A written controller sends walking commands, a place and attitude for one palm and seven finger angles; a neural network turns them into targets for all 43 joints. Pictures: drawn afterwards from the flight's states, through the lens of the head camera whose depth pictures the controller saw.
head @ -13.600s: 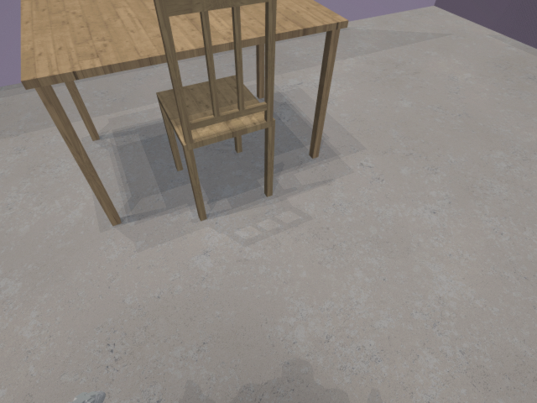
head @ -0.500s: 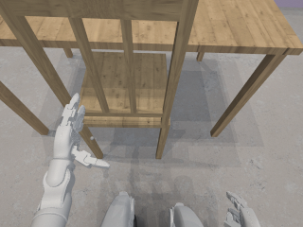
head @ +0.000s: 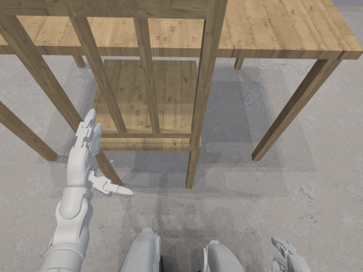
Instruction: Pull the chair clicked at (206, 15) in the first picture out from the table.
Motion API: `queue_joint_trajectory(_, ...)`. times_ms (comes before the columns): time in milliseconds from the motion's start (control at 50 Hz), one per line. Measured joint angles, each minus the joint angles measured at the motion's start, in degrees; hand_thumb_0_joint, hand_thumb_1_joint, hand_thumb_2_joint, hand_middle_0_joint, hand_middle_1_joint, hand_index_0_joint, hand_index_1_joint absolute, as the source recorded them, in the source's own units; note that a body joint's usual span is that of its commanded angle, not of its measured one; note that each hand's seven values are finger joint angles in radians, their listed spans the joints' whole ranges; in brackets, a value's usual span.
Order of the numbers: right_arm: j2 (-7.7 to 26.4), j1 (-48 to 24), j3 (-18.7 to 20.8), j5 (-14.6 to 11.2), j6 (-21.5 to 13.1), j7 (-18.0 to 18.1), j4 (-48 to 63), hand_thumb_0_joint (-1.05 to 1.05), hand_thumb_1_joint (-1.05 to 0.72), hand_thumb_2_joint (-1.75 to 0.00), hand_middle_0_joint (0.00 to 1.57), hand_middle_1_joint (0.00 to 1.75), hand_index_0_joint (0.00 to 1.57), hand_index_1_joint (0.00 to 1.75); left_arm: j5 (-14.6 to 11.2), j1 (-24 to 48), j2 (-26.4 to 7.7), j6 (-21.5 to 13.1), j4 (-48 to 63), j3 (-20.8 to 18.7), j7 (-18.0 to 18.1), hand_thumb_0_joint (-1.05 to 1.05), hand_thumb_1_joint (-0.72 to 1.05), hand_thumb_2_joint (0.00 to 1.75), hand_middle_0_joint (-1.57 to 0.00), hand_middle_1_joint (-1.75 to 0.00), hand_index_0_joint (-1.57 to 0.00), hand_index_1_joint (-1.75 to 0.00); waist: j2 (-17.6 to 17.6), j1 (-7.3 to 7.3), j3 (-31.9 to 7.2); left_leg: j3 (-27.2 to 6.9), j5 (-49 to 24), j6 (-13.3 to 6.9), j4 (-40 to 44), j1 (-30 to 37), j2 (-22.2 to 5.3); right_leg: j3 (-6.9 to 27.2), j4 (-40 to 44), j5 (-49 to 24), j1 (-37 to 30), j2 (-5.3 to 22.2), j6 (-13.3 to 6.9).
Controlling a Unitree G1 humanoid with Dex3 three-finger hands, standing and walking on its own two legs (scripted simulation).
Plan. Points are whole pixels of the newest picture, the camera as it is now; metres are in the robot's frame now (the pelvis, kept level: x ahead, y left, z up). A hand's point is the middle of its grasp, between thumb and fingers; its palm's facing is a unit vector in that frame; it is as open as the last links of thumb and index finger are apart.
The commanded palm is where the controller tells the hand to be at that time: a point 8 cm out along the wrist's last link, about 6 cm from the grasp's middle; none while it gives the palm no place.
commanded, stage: aim the fingers beside a spindle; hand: left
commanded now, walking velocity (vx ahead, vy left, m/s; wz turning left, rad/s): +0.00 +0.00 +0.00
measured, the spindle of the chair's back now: (106, 89) +0.50 +0.19 +0.07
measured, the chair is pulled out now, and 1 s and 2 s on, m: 0.00 0.00 0.00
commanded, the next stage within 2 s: push the fingers through the gap in 0.26 s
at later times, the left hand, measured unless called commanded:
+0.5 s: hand (111, 158) +0.35 +0.16 +0.02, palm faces +0.03 -1.00 -0.03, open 16.9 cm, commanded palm +0.33 +0.21 +0.02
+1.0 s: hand (111, 137) +0.40 +0.17 +0.03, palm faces +0.04 -1.00 -0.03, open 16.9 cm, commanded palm +0.38 +0.21 +0.02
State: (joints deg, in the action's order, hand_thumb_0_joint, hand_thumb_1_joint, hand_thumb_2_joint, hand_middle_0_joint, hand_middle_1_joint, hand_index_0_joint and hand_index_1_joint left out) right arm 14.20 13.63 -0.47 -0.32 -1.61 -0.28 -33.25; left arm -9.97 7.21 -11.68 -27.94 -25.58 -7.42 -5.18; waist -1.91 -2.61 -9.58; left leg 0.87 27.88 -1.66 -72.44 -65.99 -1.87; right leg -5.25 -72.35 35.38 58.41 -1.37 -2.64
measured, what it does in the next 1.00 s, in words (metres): stands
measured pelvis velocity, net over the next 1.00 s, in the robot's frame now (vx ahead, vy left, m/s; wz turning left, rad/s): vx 0.00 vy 0.01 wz -0.01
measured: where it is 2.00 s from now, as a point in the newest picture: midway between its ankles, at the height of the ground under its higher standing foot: outside the picture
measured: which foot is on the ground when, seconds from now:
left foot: down 0.00-1.00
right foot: down 0.00-1.00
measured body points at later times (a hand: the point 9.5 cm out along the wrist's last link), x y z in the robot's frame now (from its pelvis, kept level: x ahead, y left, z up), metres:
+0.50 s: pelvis +0.00 +0.00 +0.00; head +0.10 +0.01 +0.43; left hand +0.34 +0.22 +0.02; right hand +0.14 -0.25 -0.11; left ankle +0.06 +0.10 -0.62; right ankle -0.01 -0.10 -0.62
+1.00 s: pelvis +0.00 +0.01 +0.00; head +0.11 +0.02 +0.43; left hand +0.39 +0.22 +0.03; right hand +0.10 -0.25 -0.12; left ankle +0.06 +0.10 -0.62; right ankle -0.01 -0.10 -0.62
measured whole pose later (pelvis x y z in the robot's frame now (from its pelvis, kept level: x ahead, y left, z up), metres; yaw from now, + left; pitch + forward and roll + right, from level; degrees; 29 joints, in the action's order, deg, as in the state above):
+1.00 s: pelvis +0.00 +0.01 +0.00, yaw -1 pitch +23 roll -3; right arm 14.4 15.0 -0.4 0.2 -0.6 -0.9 -35.2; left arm -8.8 21.1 -14.4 -28.6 -37.3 -11.2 -5.2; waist -1.9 -4.4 -9.6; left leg 0.8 28.0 -2.2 -73.5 -68.4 -2.1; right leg -5.2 -72.6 34.9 60.5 -1.7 -2.0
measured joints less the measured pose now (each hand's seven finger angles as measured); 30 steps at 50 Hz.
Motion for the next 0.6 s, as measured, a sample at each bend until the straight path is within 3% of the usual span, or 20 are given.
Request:
queue_joint_trajectory(380,0.1,-1.3,-0.2,0.0,-0.1,0.2,0.5,0.01,-0.9,-0.9,0.2,0.3,0.2,0.3,-0.2,0.0,-0.4,-0.6,-0.1,-0.2,-0.8,-0.01,-0.5,0.3,-0.06,-0.08,-0.07,-0.08,0.2,0.21,-0.1,-0.3,0.1,0.2,-0.4,-0.3,-0.1,-0.2,-0.4,0.2,0.2,-0.1,-0.2)
queue_joint_trajectory(600,0.1,-1.2,-0.3,0.1,-0.3,0.4,-0.6,0.01,-0.9,-0.9,0.2,0.3,0.2,0.3,0.0,5.1,-1.4,-0.1,-3.6,-1.6,-1.0,-0.01,-0.5,0.3,-0.06,-0.08,-0.07,-0.08,0.1,-0.32,-0.1,-0.4,0.4,0.0,-1.4,-1.5,-0.1,-0.4,-1.0,0.3,1.2,-0.2,0.0)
